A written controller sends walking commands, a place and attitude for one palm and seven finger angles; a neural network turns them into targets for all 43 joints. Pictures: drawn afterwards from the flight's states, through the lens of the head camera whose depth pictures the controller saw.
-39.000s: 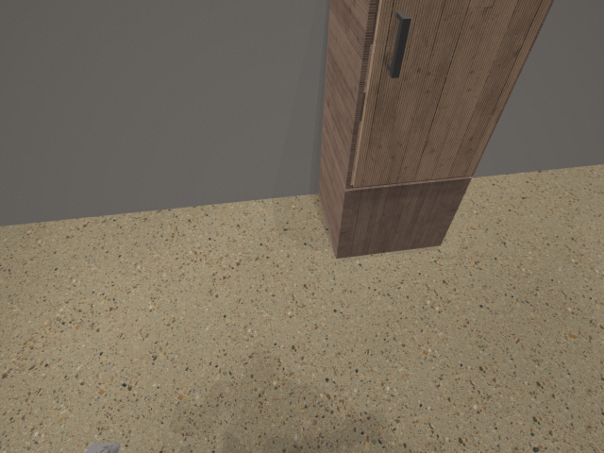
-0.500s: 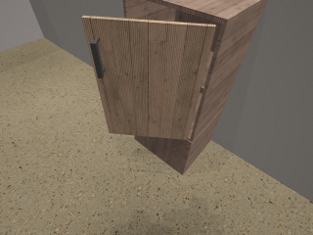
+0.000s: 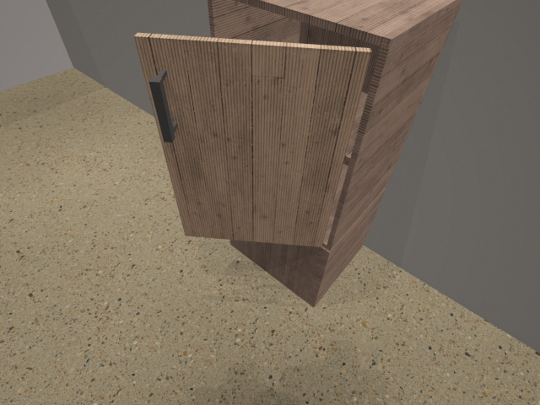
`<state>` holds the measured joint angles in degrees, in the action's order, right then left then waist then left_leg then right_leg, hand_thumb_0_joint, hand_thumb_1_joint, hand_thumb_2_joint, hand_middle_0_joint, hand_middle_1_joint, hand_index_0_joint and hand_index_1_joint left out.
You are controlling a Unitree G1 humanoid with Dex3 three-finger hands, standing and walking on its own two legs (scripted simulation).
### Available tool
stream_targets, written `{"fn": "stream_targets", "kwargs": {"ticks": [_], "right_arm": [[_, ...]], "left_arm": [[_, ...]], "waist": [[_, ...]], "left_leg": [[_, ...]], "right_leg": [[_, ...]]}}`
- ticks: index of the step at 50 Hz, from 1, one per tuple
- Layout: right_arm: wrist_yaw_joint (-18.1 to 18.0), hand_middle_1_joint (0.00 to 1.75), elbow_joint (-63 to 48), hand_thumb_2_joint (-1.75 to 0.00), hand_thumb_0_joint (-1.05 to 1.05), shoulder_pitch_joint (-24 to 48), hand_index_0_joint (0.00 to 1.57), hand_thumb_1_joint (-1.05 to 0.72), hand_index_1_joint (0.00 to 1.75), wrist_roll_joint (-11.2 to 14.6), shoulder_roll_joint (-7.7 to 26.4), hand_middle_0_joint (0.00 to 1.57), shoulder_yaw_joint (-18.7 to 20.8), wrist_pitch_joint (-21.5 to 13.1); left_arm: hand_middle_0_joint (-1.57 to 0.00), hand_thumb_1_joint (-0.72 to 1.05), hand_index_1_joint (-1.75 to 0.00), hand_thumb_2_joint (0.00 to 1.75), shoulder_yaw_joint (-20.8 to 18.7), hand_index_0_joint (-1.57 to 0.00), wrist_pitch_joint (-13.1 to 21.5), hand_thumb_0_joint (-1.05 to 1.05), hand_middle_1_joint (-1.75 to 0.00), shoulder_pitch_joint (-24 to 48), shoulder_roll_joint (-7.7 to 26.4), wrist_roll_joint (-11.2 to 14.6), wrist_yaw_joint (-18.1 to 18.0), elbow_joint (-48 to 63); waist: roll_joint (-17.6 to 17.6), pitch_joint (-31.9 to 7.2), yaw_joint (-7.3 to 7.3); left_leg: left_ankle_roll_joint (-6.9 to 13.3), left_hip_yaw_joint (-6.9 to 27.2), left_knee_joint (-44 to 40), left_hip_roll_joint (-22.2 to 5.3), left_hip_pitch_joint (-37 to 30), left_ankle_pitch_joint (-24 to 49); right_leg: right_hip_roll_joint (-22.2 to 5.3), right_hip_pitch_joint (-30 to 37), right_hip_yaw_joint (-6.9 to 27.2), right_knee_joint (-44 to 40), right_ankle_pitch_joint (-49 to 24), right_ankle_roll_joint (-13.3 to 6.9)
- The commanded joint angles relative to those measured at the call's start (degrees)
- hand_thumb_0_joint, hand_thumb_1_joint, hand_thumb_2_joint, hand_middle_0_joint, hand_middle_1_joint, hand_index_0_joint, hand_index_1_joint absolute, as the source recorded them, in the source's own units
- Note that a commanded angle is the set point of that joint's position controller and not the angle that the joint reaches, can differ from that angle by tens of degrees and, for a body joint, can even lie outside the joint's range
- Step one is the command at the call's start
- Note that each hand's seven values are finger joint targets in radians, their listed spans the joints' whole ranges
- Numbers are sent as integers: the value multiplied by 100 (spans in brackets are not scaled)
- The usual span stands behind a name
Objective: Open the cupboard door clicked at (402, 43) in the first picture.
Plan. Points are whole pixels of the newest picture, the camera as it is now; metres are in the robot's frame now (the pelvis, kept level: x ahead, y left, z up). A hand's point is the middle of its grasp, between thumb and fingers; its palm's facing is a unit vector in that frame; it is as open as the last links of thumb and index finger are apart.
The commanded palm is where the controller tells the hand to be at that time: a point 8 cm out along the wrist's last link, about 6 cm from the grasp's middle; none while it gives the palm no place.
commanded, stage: shuffle to correct the standing spot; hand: left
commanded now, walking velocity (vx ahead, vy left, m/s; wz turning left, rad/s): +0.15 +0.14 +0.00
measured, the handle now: (166, 106) +0.62 +0.26 +0.12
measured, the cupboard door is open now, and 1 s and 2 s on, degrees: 36 36 36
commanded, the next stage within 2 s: come to a stop and stand still in 0.16 s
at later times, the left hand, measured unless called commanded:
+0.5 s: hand out of the picture +0.12 +0.22 -0.17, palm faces +0.03 -0.98 -0.21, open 7.3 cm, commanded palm none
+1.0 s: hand out of the picture +0.06 +0.19 -0.17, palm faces +0.02 -0.98 -0.18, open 7.3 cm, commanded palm none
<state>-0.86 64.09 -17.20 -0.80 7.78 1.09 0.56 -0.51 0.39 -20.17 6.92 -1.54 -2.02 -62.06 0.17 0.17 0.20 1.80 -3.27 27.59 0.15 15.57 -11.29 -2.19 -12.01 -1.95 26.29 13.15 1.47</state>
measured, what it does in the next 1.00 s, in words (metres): steps on the spot: right foot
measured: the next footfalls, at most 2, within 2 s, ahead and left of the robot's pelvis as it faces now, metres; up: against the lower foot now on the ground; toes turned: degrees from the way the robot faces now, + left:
right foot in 0.52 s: +0.11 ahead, -0.08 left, +0.00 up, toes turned -2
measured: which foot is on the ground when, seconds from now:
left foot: down 0.00-1.00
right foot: down 0.00-0.18, up 0.20-0.50, down 0.52-1.00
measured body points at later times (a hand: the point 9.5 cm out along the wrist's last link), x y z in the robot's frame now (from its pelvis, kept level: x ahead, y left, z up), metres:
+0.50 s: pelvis +0.07 +0.05 +0.00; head +0.09 +0.05 +0.45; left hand +0.12 +0.27 -0.16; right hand +0.02 -0.15 -0.16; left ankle +0.04 +0.09 -0.74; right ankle +0.08 -0.08 -0.73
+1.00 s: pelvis +0.06 +0.02 +0.01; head +0.06 +0.02 +0.46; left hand +0.06 +0.24 -0.16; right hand +0.07 -0.21 -0.15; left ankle +0.04 +0.09 -0.74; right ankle +0.07 -0.08 -0.74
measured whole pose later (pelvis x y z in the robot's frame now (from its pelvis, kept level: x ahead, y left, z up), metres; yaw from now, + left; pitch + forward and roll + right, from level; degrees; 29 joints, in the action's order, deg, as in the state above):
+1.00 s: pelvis +0.06 +0.02 +0.01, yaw -1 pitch -1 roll +0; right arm -2.1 65.4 -13.7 -0.5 8.8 0.4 -0.6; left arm 0.3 -0.3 -16.8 8.3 -0.9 -2.1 -63.3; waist 0.3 1.2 0.3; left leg 3.4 -5.5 21.4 2.3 7.1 -13.4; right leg 0.3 -11.1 -2.8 23.4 11.2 -1.4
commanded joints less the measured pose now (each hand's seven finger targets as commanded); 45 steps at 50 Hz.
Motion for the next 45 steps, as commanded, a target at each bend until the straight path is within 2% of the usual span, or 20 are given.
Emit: {"fn": "stream_targets", "kwargs": {"ticks": [1,3,5,6,7,9,10,11,12,14,17,19,20,21,24,26,30,34,38,45], "right_arm": [[17,30,-298,-90,0,-442,20,-90,30,-47,433,20,90,12],[17,30,-345,-90,0,-548,20,-90,30,-55,395,20,117,-1],[21,30,-376,-90,0,-684,20,-90,30,-41,393,20,117,-42],[19,30,-384,-90,0,-785,20,-90,30,-41,430,20,114,-73],[10,30,-385,-90,0,-903,20,-90,30,-51,512,20,118,-97],[-45,30,-342,-90,0,-1184,20,-90,30,-73,905,20,179,-146],[-72,30,-364,-90,0,-1217,20,-90,30,-55,898,20,168,-180],[-82,30,-394,-90,0,-1156,20,-90,30,-61,833,20,137,-210],[-81,30,-424,-90,0,-1038,20,-90,30,-60,766,20,97,-239],[-104,30,-428,-90,0,-933,20,-90,30,-58,702,20,65,-278],[-205,30,-296,-90,0,-873,20,-90,30,-33,601,20,0,-355],[-249,30,-204,-90,0,-830,20,-90,30,-6,609,20,9,-344],[-266,30,-163,-90,0,-774,20,-90,30,1,585,20,16,-335],[-273,30,-147,-90,0,-745,20,-90,30,12,572,20,30,-319],[-282,30,-122,-90,0,-659,20,-90,30,28,505,20,83,-264],[-265,30,-178,-90,0,-613,20,-90,30,39,461,20,130,-229],[-223,30,-209,-90,0,-460,20,-90,30,15,470,20,192,-140],[-187,30,-174,-90,0,-243,20,-90,30,-1,452,20,136,-145],[-147,30,-140,-90,0,-77,20,-90,30,8,483,20,67,-158],[-118,30,-47,-90,0,-23,20,-90,30,27,567,20,-4,-176]], "left_arm": [[-20,90,-30,90,-289,-20,-3,0,-30,-461,900,8,-36,240],[-20,90,-30,90,-345,-20,-6,0,-30,-309,939,13,-37,335],[-20,90,-30,90,-375,-20,-14,0,-30,-223,932,-3,-22,402],[-20,90,-30,90,-381,-20,-30,0,-30,-179,878,-16,-12,428],[-20,90,-30,90,-378,-20,-55,0,-30,-151,791,-26,0,458],[-20,90,-30,90,-300,-20,-80,0,-30,-108,397,-72,25,543],[-20,90,-30,90,-261,-20,-60,0,-30,6,398,-90,35,619],[-20,90,-30,90,-247,-20,-22,0,-30,137,354,-79,54,648],[-20,90,-30,90,-245,-20,18,0,-30,194,334,-56,75,651],[-20,90,-30,90,-212,-20,18,0,-30,178,228,-27,89,616],[-20,90,-30,90,-140,-20,-29,0,-30,200,158,38,32,532],[-20,90,-30,90,-133,-20,-77,0,-30,156,235,65,-22,444],[-20,90,-30,90,-154,-20,-82,0,-30,128,318,69,-38,414],[-20,90,-30,90,-166,-20,-104,0,-30,132,389,77,-53,393],[-20,90,-30,90,-194,-20,-109,0,-30,115,503,73,-88,374],[-20,90,-30,90,-216,-20,-85,0,-30,114,623,65,-102,382],[-20,90,-30,90,-229,-20,-77,0,-30,220,646,55,-115,489],[-20,90,-30,90,-179,-20,-100,0,-30,334,549,49,-97,492],[-20,90,-30,90,-112,-20,-57,0,-30,309,565,50,-61,373],[-20,90,-30,90,-27,-20,29,0,-30,171,668,59,-28,156]], "waist": [[750,802,12],[798,801,-40],[562,776,-85],[283,813,-131],[-140,860,-142],[-1516,794,-188],[-1338,845,-195],[-874,764,-176],[-493,611,-130],[-222,411,-62],[-57,94,9],[-245,-72,20],[-473,-52,46],[-491,-9,42],[-295,162,95],[-88,142,19],[185,-194,-42],[75,21,-23],[72,225,-11],[-16,259,-32]], "left_leg": [[-141,82,358,-88,331,-963],[-142,14,709,-122,184,-821],[-116,20,424,-149,23,-801],[-95,89,87,-180,-58,-848],[-19,414,-349,-334,-65,-1045],[429,2088,-1821,-1322,-277,-1957],[827,2438,-1980,-1584,-486,-1700],[1038,2390,-1870,-1644,-630,-1106],[1103,2118,-1747,-1597,-735,-504],[1057,1584,-1589,-1389,-819,594],[899,1144,-1197,-1355,-1041,3130],[724,1023,-1008,-1322,-1187,3856],[648,989,-922,-1323,-1255,4147],[552,970,-878,-1303,-1202,4209],[263,971,-571,-1163,-867,3874],[-36,833,-459,-855,-552,3149],[-21,601,-293,-739,-701,2524],[55,707,-655,-782,-544,1515],[50,675,-913,-705,-482,706],[27,610,-1120,-671,-706,391]], "right_leg": [[-1082,-747,1306,-1392,2313,-648],[-1248,-936,1371,-1394,2259,-771],[-1109,-934,1109,-1061,1947,-736],[-961,-957,927,-735,1785,-684],[-683,-1011,591,-252,1683,-577],[63,-1413,-450,1621,1377,-226],[-31,-1843,-276,2458,1608,-265],[-203,-2060,-117,2939,1584,-310],[-327,-2032,-65,3025,1461,-310],[-361,-1742,-135,2788,1167,-237],[-324,-1101,-19,1855,811,-104],[-238,-711,-11,1298,626,-89],[-215,-605,7,991,560,-109],[-185,-465,6,809,381,-122],[-208,-15,176,112,-497,-202],[-447,300,454,178,-1937,-342],[-561,250,565,399,-2378,-432],[-427,90,562,147,-1308,-352],[-438,31,650,-237,-950,-337],[-462,52,671,-682,-753,-322]]}}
